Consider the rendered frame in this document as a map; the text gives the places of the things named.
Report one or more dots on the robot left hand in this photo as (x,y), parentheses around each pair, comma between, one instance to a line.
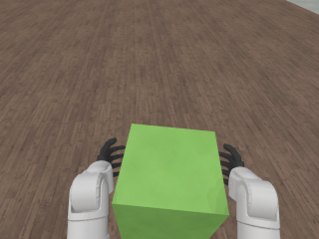
(107,150)

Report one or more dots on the carton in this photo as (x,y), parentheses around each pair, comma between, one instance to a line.
(170,184)

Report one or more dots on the robot right hand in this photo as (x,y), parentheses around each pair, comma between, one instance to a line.
(234,160)

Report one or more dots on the left robot forearm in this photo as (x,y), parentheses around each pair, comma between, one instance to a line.
(88,207)

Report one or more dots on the right robot forearm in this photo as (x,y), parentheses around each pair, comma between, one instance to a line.
(257,206)

